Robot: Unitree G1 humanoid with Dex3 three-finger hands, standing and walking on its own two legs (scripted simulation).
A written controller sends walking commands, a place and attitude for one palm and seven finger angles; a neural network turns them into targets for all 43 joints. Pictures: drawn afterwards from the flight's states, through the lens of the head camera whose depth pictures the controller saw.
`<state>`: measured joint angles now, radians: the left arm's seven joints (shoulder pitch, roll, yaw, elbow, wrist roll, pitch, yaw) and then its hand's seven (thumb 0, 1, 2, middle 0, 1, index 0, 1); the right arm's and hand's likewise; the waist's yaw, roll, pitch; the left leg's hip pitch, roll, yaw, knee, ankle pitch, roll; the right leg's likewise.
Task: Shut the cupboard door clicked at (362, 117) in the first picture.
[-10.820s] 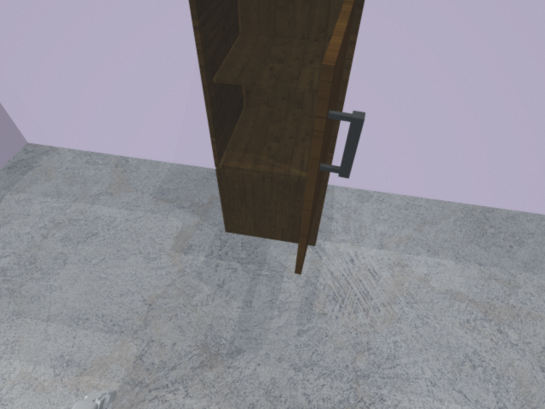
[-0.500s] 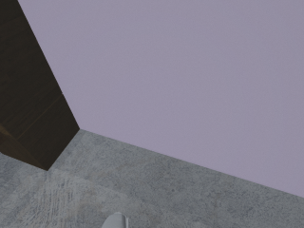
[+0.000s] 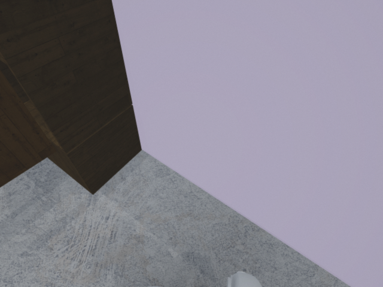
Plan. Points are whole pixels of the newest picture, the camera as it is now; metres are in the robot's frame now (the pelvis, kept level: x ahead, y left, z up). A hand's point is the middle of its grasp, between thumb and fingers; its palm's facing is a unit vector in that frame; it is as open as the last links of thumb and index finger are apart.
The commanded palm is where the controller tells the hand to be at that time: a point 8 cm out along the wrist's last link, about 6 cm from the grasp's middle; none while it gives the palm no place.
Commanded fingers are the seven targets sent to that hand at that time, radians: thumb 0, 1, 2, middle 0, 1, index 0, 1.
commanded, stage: turn to face it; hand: left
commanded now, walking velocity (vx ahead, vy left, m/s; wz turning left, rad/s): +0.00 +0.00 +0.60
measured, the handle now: out of the picture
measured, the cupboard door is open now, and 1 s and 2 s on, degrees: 85 85 85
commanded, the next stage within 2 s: take the last steps up to it in 1.30 s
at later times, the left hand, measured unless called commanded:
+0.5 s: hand out of the picture +0.04 +0.16 -0.15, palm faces +0.28 -0.92 -0.26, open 7.3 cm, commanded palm none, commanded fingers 0.00 0.90 0.90 -0.20 -0.30 -0.20 -0.30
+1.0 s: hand out of the picture -0.05 +0.23 -0.15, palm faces +0.56 -0.78 -0.27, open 7.3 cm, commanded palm none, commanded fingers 0.00 0.90 0.90 -0.20 -0.30 -0.20 -0.30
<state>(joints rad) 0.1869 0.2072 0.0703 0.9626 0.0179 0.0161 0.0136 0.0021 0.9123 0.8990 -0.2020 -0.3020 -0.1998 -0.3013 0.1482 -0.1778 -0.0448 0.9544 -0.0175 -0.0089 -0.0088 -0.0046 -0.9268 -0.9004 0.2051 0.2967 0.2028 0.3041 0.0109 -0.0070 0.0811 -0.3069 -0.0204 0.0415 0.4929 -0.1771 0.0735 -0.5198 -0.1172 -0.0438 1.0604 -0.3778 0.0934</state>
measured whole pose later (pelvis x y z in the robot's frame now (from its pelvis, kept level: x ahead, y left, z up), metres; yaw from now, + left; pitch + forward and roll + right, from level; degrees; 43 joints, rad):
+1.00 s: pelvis -0.02 -0.01 +0.00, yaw +35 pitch +0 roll -1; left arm 0.13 0.26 0.06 0.89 0.01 0.06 0.01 0.00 0.91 0.90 -0.20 -0.30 -0.20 -0.30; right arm 0.18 -0.22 -0.05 0.90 -0.02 0.04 0.00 0.00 -0.91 -0.90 0.21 0.30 0.20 0.30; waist -0.02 0.00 0.08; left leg -0.27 -0.06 -0.09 0.47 -0.19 0.05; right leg -0.44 -0.07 -0.01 0.95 -0.41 0.10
